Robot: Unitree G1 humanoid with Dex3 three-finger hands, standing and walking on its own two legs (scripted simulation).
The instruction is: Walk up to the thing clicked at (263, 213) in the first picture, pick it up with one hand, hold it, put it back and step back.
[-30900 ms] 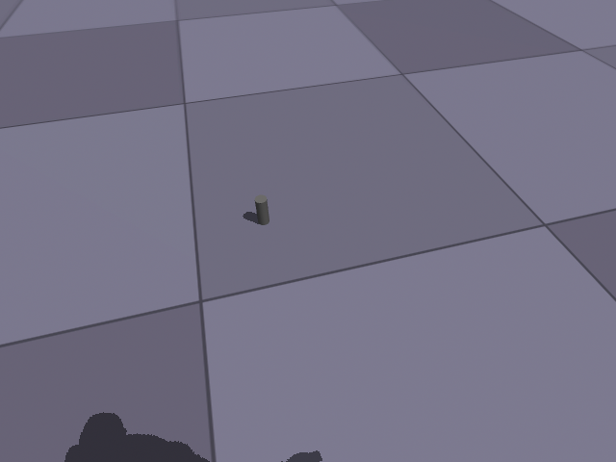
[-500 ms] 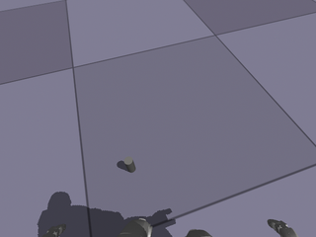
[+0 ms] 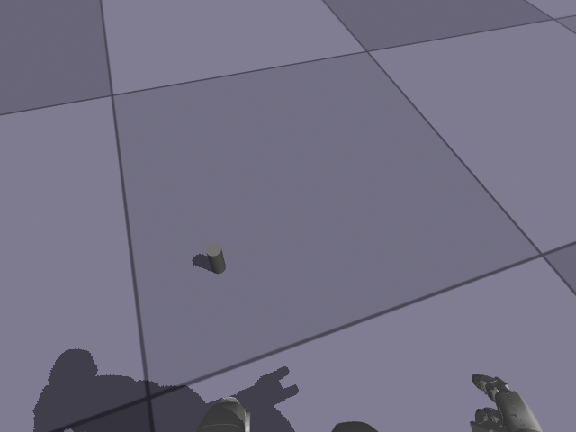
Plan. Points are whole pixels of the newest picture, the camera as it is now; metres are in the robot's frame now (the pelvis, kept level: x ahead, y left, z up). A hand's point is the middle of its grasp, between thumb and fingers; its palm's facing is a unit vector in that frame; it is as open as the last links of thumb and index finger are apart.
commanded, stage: step back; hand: left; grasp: from the side
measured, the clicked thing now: (216, 258) +0.71 +0.25 -0.68
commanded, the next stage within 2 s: stand in 1.88 s
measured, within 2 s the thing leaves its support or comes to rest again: neither
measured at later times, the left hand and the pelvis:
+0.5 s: hand out of the picture -0.05 +0.25 -0.14, palm faces +0.08 -0.92 -0.38, open 7.4 cm; pelvis -0.16 -0.02 +0.01, yaw +5 degrees
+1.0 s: hand out of the picture -0.27 +0.22 -0.13, palm faces +0.13 -0.89 -0.43, open 7.4 cm; pelvis -0.32 -0.07 +0.00, yaw +8 degrees
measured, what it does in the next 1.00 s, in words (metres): walks backwards: right foot, then left foot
